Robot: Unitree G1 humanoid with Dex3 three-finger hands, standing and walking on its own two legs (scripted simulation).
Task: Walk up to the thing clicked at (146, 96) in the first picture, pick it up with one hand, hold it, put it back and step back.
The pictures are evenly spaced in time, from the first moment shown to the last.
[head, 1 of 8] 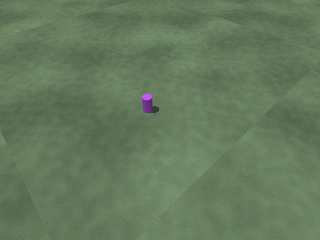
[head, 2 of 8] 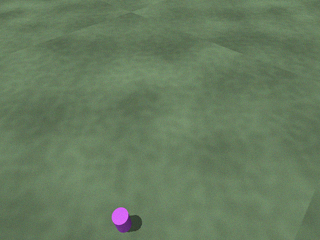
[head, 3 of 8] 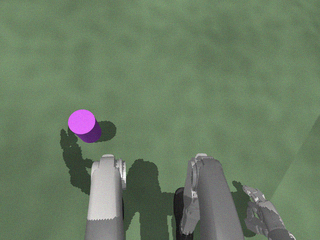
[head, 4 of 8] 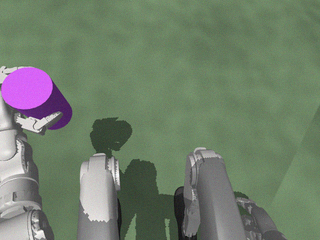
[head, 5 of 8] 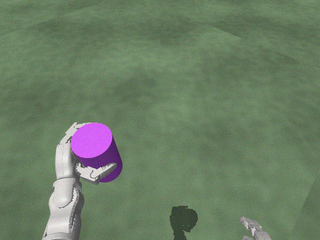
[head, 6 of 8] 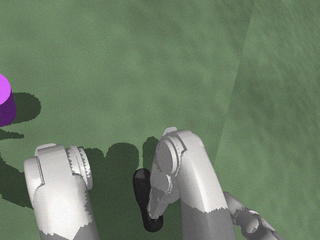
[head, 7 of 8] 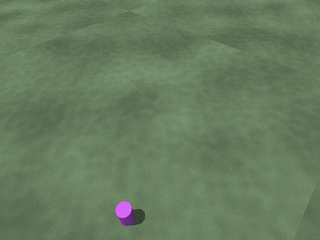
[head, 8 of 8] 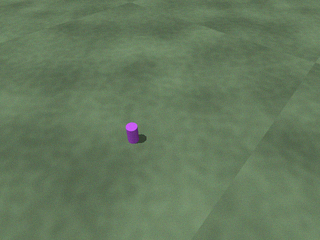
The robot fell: no
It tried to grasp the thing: yes
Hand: left
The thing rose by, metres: 0.70
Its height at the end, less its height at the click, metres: +0.00
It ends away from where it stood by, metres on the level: 0.02
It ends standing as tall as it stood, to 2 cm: yes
